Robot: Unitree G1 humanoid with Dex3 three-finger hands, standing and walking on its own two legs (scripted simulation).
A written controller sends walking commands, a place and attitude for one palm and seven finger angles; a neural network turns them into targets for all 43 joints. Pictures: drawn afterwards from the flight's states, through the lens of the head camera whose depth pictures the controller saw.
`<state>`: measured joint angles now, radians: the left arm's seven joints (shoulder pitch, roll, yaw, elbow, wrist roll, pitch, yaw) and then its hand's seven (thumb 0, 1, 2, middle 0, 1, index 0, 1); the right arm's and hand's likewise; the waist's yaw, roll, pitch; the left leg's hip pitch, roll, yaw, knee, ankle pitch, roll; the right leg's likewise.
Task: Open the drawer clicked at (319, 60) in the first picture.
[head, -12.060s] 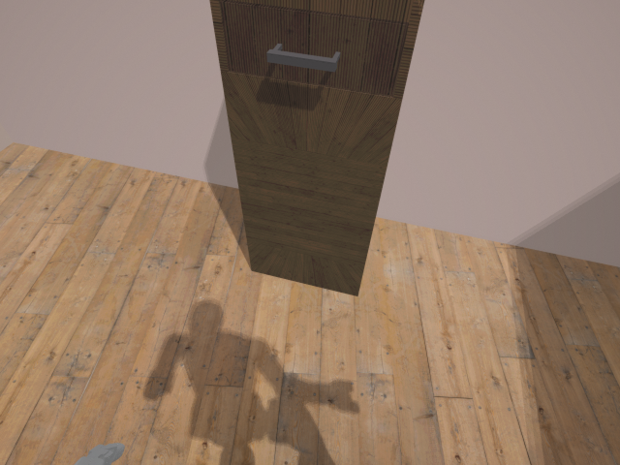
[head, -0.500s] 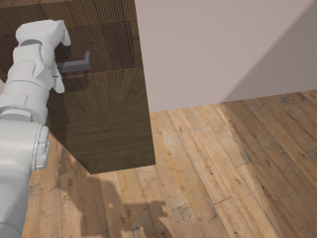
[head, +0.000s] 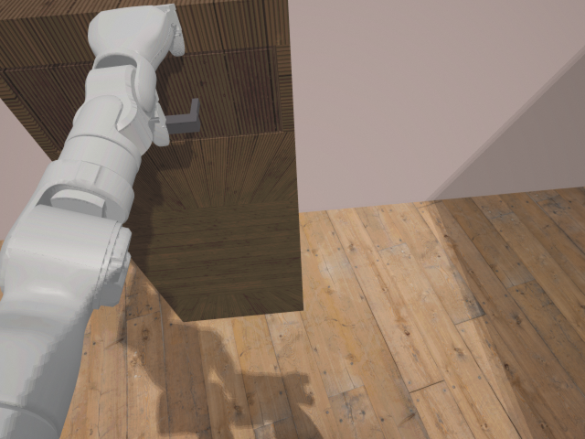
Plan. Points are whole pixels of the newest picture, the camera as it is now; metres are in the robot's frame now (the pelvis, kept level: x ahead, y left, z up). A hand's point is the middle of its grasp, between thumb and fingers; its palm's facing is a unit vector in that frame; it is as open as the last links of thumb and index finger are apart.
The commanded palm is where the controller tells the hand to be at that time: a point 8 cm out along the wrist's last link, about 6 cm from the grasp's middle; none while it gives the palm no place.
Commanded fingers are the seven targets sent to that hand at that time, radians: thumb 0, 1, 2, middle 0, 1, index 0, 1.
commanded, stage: move the hooked fingers above the handle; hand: left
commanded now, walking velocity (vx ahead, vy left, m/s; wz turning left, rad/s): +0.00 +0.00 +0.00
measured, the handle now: (151, 117) +0.57 +0.18 +0.14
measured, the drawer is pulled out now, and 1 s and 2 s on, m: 0.00 0.00 0.00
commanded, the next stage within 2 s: lower the fingers behind the handle in 0.02 s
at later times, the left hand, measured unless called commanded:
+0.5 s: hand (140, 130) +0.51 +0.18 +0.16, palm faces +0.07 -0.03 -1.00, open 14.1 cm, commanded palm +0.49 +0.18 +0.21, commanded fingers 0.00 -0.50 0.30 -0.30 -1.20 -0.30 -1.20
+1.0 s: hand (153, 151) +0.51 +0.18 +0.12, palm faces +0.01 -0.02 -1.00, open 13.8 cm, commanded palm +0.50 +0.19 +0.18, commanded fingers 0.00 -0.50 0.30 -0.30 -1.20 -0.30 -1.20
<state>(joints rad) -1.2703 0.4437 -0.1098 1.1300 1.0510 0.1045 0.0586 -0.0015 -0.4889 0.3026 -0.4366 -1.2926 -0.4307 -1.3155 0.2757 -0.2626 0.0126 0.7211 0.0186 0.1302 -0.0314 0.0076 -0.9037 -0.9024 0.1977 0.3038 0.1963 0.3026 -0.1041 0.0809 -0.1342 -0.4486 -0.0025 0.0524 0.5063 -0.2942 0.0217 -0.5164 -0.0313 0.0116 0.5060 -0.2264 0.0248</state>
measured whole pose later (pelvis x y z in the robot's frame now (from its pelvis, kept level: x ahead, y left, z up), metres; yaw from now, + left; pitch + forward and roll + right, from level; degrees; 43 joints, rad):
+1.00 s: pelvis +0.01 -0.01 -0.01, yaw +1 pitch +15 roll +0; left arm -0.99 0.50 -0.09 0.96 1.05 -0.09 0.10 0.00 -0.49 0.30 -0.32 -1.20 -0.32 -1.20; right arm 0.31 -0.26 -0.03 0.67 0.00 0.12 -0.06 0.01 -0.90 -0.90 0.20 0.30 0.20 0.30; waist -0.09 0.05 -0.09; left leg -0.50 0.02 0.02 0.58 -0.33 0.00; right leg -0.56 -0.02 -0.02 0.57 -0.27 0.00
